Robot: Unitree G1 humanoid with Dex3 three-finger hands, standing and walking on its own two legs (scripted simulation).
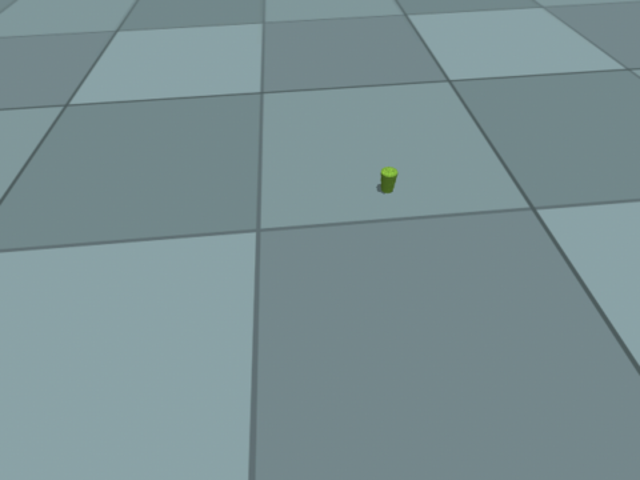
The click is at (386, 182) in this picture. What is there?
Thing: tapered cup
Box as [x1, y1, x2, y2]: [381, 167, 397, 192]
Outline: 385,167 381,170 381,189 384,192 390,192 393,188 397,171 392,167
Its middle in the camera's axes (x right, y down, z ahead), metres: +0.31 -0.29 +1.87
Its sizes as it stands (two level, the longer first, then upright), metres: 0.077 0.077 0.107
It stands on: the floor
